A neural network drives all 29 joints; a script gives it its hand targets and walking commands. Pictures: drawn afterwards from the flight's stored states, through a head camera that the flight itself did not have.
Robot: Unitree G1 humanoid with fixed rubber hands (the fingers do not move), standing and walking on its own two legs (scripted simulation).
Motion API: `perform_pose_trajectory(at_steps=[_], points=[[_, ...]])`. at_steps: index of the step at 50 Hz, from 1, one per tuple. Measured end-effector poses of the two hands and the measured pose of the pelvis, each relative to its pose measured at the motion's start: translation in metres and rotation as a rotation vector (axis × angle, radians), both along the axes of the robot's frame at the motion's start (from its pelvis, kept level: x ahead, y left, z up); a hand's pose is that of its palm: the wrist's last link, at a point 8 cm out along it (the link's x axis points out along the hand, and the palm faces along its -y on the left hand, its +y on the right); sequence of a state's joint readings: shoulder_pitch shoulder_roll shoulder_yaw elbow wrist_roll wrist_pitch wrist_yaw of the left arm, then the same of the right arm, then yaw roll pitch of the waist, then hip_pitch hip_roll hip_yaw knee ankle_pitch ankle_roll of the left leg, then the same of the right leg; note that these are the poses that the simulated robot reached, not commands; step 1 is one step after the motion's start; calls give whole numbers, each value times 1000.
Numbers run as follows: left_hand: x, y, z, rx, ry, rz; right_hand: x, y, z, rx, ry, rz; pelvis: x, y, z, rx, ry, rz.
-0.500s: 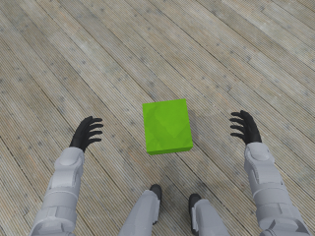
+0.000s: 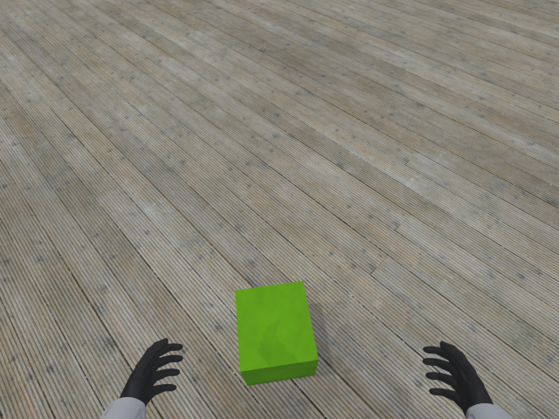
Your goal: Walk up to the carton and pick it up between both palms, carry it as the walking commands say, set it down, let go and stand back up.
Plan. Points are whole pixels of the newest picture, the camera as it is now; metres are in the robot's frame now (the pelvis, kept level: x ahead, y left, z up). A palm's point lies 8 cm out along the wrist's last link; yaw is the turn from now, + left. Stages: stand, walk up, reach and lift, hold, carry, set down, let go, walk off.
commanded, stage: let go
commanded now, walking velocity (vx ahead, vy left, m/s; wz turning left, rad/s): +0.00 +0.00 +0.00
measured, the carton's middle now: (275, 333) +0.44 +0.07 -0.68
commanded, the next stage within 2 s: stand in 0.38 s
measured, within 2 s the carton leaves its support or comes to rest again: neither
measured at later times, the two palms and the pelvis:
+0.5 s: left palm (121, 399) +0.15 +0.26 -0.08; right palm out of the picture +0.12 -0.25 -0.09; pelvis +0.01 +0.01 -0.01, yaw +1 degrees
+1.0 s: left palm out of the picture +0.09 +0.29 -0.12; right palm (453, 411) +0.16 -0.23 -0.13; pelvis +0.05 +0.02 -0.02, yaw +5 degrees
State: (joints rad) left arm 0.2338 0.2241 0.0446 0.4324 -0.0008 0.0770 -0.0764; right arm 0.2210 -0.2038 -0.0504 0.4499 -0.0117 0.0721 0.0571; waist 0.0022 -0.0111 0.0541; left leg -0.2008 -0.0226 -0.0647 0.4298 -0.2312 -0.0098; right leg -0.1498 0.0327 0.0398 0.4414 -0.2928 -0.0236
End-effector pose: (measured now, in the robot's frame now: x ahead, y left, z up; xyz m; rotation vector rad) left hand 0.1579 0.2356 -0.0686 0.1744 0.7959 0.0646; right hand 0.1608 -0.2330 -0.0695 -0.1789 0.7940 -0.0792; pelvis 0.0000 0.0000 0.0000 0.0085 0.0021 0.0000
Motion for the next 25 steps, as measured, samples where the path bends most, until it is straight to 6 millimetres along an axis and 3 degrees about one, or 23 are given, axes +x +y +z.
perform_pose_trajectory(at_steps=[19,25], points=[[4,6,-1,34,48,17,-5,2,3,2,-19,-53,0,7,-3,-8,-78,-3],[-3,28,-11,116,-18,25,-38,-13,-20,-117,105,-26,10,10,-6,2,11,18]])
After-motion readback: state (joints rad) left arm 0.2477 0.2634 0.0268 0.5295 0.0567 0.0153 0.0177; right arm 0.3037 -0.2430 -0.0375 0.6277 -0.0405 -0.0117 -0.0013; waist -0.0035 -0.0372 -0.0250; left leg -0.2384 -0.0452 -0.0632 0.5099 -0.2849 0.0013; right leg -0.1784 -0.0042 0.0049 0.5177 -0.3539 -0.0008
